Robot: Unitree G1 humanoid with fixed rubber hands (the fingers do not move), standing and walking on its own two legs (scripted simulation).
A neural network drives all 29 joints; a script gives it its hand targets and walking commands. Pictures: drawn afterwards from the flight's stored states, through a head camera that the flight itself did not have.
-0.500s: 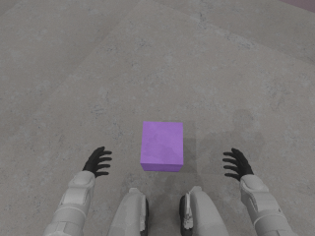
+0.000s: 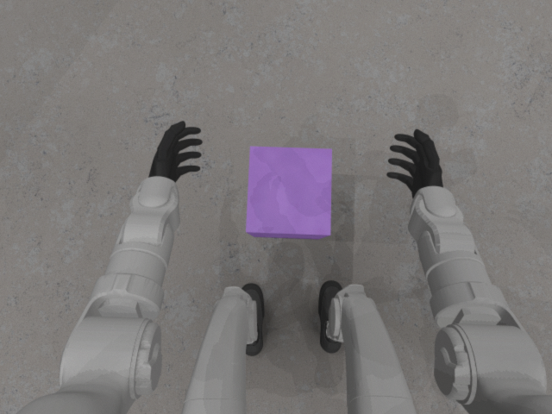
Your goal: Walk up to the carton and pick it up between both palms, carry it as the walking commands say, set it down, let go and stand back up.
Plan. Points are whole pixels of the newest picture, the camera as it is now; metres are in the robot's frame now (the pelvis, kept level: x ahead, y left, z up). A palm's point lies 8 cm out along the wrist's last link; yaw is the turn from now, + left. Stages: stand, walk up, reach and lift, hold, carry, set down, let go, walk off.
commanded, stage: reach and lift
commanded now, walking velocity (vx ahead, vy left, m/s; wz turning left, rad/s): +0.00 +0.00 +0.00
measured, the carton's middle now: (288, 198) +0.46 -0.01 -0.54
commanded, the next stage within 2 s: none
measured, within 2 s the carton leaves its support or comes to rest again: neither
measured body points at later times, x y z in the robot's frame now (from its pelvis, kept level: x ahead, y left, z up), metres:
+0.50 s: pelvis -0.02 +0.00 -0.04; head +0.29 +0.01 +0.29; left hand +0.46 +0.18 -0.18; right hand +0.45 -0.20 -0.19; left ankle +0.08 +0.11 -0.63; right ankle +0.08 -0.13 -0.63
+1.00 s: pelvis -0.04 -0.01 -0.18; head +0.30 +0.01 +0.11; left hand +0.48 +0.18 -0.34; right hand +0.47 -0.19 -0.35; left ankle +0.08 +0.11 -0.63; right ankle +0.08 -0.13 -0.63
